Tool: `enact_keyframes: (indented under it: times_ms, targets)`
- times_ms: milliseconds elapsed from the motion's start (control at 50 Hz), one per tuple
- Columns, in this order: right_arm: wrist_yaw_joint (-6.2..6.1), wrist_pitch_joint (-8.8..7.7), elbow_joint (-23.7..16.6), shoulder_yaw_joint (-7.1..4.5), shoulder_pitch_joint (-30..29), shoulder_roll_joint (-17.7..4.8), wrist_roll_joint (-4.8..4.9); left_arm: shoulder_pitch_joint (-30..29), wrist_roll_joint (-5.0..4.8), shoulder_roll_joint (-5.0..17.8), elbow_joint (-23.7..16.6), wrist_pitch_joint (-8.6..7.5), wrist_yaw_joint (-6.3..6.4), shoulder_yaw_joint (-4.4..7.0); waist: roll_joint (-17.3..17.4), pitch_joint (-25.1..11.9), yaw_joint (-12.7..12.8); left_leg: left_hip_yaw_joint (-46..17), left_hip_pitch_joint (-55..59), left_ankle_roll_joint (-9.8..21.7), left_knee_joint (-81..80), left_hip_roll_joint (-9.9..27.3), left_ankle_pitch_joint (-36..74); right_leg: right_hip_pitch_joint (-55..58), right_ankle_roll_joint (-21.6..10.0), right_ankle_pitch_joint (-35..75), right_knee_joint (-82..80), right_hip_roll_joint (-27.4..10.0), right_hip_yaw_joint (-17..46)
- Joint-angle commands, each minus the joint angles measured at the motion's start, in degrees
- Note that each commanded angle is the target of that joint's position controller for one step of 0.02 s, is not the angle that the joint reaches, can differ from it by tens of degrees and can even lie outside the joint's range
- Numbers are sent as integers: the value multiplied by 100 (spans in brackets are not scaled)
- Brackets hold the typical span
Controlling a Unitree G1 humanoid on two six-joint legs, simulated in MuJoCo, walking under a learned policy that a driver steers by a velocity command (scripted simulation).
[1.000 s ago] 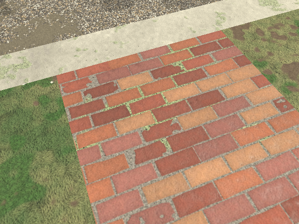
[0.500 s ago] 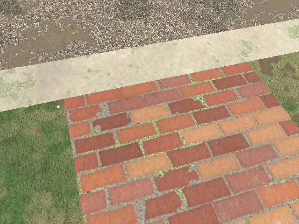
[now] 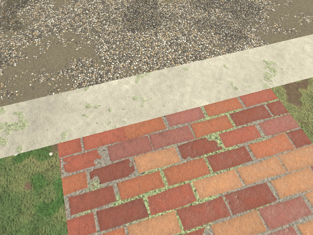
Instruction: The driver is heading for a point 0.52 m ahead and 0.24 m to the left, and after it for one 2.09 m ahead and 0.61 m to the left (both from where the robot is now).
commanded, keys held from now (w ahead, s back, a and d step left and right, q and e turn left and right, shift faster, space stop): w+q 1.00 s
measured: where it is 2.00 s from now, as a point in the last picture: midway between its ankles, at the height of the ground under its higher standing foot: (83, 155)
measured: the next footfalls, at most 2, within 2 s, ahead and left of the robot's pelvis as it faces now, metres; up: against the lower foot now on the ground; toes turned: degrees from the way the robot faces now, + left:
left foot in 0.48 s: +0.37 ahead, +0.14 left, +0.00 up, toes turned +22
right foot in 1.02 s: +0.73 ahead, +0.14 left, +0.00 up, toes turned +37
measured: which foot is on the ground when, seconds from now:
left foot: up 0.00-0.46, down 0.48-1.00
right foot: down 0.00-0.50, up 0.52-1.00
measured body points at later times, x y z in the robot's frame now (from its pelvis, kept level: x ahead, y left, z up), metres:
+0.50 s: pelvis +0.25 +0.04 -0.01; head +0.28 +0.06 +0.44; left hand +0.14 +0.27 -0.16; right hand +0.50 -0.13 -0.11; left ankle +0.33 +0.12 -0.73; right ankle +0.10 -0.09 -0.71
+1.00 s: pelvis +0.51 +0.13 +0.00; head +0.54 +0.15 +0.45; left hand +0.59 +0.44 -0.08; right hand +0.62 -0.14 -0.12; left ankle +0.33 +0.12 -0.73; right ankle +0.70 +0.11 -0.71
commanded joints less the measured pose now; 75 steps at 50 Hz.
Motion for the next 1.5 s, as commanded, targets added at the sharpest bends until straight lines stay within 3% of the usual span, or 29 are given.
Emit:
enact_keyframes:
  times_ms: [20, 60, 120, 260, 380, 440, 480, 500, 520, 540, 580, 640, 740, 920, 960, 1000, 1020, 1040, 1060, 1080, 1100, 1120, 1140, 1220, 1320, 1380, 1460, 1480, 1500]
  targets:
    - [16, -8, -447, -179, -82, -643, -35, 1252, -101, 788, 83, 54, 52, 266, -393, -625, 589, -292, -2761, 203, 2179, 426, 526, 2571, -650, -1513, -1924, -2025, 2741]
    - [98, 83, -456, -183, -226, -457, -123, 1036, -121, 504, 124, -12, 74, 191, -528, -200, 375, -215, -2457, 99, 1863, 683, 979, 1790, -389, -533, -2203, -1588, 1604]
    - [203, 257, -559, -176, -385, -292, -166, 1302, -180, 505, 286, -166, 91, 203, -521, -180, 243, -107, -2493, -41, 1848, 748, 1361, 1644, -373, 385, -2348, -1453, 841]
    - [353, 302, -1093, -96, -1763, -218, -170, 1746, -148, 553, 511, -203, 101, 227, -414, 180, 390, 219, -3117, -185, 348, 782, 2622, 1915, -425, 1212, -2450, -1282, -301]
    - [426, 283, -1478, -38, -2569, -272, -224, 2203, -133, 787, 713, -91, 175, 293, -416, 300, 576, 792, -2777, 175, -906, 551, 2271, 2787, -361, 2378, -2048, -1532, -837]
    - [358, 283, -1392, -123, -2076, -427, -239, 2152, -115, 1024, 728, 41, 210, 358, -601, -85, 298, 1096, -1921, 522, -1102, 18, 1365, 3129, -279, 4791, -803, -1557, -1103]
    - [247, 189, -969, -297, -667, -696, -272, 2055, -136, 1134, 652, 159, 175, 386, -355, -891, -308, 978, -157, 855, -1767, -343, 1382, 2553, -127, 4377, 1419, -1451, -1227]
    - [151, 176, -840, -499, 27, -1318, -345, 2088, -202, 844, 406, 148, 139, 309, 367, -1507, -529, -712, 1474, 1299, -2059, 819, 566, 892, 129, 2198, 3292, -1152, -1244]
    - [127, 240, -982, -608, -293, -1821, -181, 1877, -199, 576, -32, 75, 36, 296, 1385, -1792, -148, -3854, 2530, 2025, -2910, 2118, 861, -1303, 469, -2254, 5132, 185, -494]
    - [92, 307, -991, -575, -220, -1737, -101, 1158, -147, 891, -203, 4, 10, 329, 370, -1456, -339, -3559, 2314, 1924, -3167, 2086, 1437, -1914, 411, -1880, 5192, -83, 483]
    - [25, 252, -948, -426, -761, -1144, -56, 1231, -220, 697, -121, -98, 10, 269, -181, -383, 164, -2226, 886, 1502, -3242, 1688, 2628, -1591, 335, -1065, 4183, -559, 564]
    - [3, 75, -1010, -308, -1031, -862, 15, 1467, 30, 646, -75, 188, -8, 270, -63, -380, 541, -1492, 80, 1278, -3357, 1100, 3562, -805, 512, -965, 3459, -659, 600]
    - [40, -17, -922, -349, -420, -1096, 4, 550, 5, 601, -447, 346, -60, 238, 138, -109, 301, -1468, -12, 1144, -3603, 858, 3324, -1370, 720, -122, 2328, -597, 463]
    - [-47, 24, -858, -348, 377, -1170, -82, -909, -93, 646, -1074, 217, -137, 117, 376, -13, -211, -1879, 995, 906, -3026, 914, 4216, -1490, 547, 594, 492, -102, 495]
    - [-82, 27, -941, -361, 169, -1240, -89, -608, -99, 732, -1063, 161, -134, 125, 472, -62, -3, -1971, 868, 736, -2766, 927, 4576, -756, 396, 398, 73, 28, 542]
    - [-53, -6, -1006, -383, -98, -1363, -73, 446, -112, 974, -768, 103, -41, 227, 424, -444, 498, -1906, 483, 465, -1846, 713, 5514, 822, 194, 6, -257, 329, 450]
    - [6, -52, -1053, -373, -260, -1358, -22, 1270, -80, 1149, -587, 41, 30, 294, 131, -925, 961, -1634, 32, 331, -692, 354, 5205, 2031, 44, 223, -572, 56, 621]
    - [35, -97, -1265, -228, -145, -845, 21, 2182, 24, 1603, -566, 17, 138, 385, -556, -1850, 1199, -1200, -722, 236, 965, 10, 3194, 3367, -201, -901, -662, -1390, 2064]
    - [21, -56, -1418, -184, 602, -557, 158, 1917, 39, 1986, -593, 107, 118, 480, -2050, -2319, 614, -664, -2299, 105, 2255, -760, -592, 4164, -843, -1090, -1408, -2574, 4660]
    - [-48, 43, -1205, -234, 470, -1032, -87, 1493, -54, 1381, -698, 187, 76, 384, -954, -1589, 485, -704, -2780, 166, 2787, -188, -134, 3443, -820, -1817, -1457, -2341, 4618]
    - [1, 53, -1201, -244, 56, -995, -156, 1186, -101, 912, -713, 178, 49, 268, -385, -785, 487, -622, -2753, 122, 2692, -46, 448, 2600, -754, -1414, -1554, -2013, 3676]
    - [37, 48, -1228, -201, -127, -824, -161, 1072, -67, 679, -647, 149, 11, 198, -183, -458, 426, -598, -2607, 72, 2446, 81, 753, 2061, -699, -616, -1668, -1703, 2935]
    - [78, 73, -1238, -172, -181, -704, -188, 1155, -70, 619, -534, 100, -1, 167, -417, -343, 379, -595, -2461, 25, 2231, 158, 816, 1769, -655, 47, -1738, -1459, 2430]
    - [149, 163, -1377, -116, -373, -621, -239, 1475, -156, 775, -201, -79, -70, 189, -652, -398, 176, -306, -2414, -199, 1703, 243, 861, 1539, -854, 1389, -1877, -1099, 1714]
    - [181, 92, -1786, 132, -1580, -320, -200, 1812, -205, 925, -64, 48, -30, 224, -595, -76, 399, 203, -2003, -506, -333, 464, 1706, 990, -898, 1311, -2095, -717, 1229]
    - [114, 39, -1941, 137, -1889, -451, -123, 2153, -180, 1071, 22, 132, -39, 271, -547, -206, 510, 317, -1566, -530, -847, 281, 1778, 1125, -886, 1542, -1809, -880, 1479]
    - [-57, -112, -1702, 20, -905, -694, -210, 2052, -255, 1188, -106, 236, 34, 314, -147, -555, 19, 180, 226, -267, -2082, 174, 1828, 857, -558, 1378, -498, -635, 1656]
    - [-142, -165, -1660, -84, -169, -1074, -327, 1982, -296, 853, -266, 201, 32, 225, 487, -1089, -330, -1005, 1212, 9, -2519, 1297, 1150, 305, -326, 525, 934, -218, 1292]
    - [-182, -74, -1698, -201, 101, -1682, -289, 2342, -316, 262, -500, 191, 36, 86, 1544, -1502, -168, -2846, 2091, 463, -3123, 2675, 676, -1056, -95, -2234, 2371, 552, 641]
Over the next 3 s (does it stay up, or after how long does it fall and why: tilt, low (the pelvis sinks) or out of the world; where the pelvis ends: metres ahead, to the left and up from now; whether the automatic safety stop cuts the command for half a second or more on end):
stays up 1.06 0.36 0.00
